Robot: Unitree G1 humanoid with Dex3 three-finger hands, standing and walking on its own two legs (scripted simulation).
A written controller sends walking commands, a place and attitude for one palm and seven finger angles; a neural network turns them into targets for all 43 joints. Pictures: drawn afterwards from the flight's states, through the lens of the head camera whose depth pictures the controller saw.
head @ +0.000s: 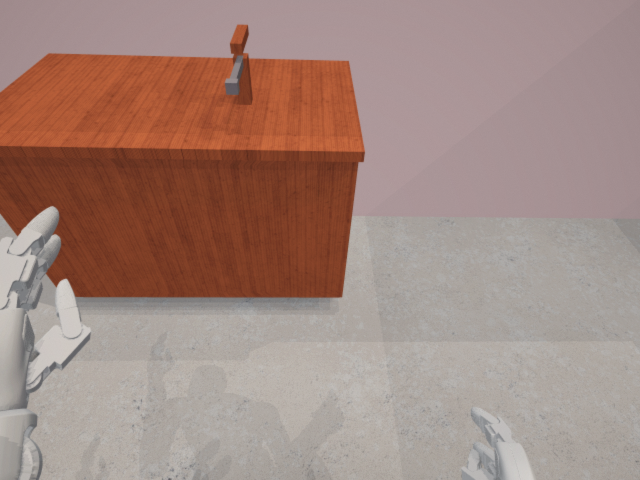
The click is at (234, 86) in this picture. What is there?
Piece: tap's lever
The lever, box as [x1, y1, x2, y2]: [225, 78, 239, 94]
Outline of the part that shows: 226,78 226,94 238,94 238,80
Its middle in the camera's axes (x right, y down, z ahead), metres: -0.21 -0.35 +0.90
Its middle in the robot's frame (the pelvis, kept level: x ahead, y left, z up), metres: +0.91 +0.27 +0.07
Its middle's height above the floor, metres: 0.85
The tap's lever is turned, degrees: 0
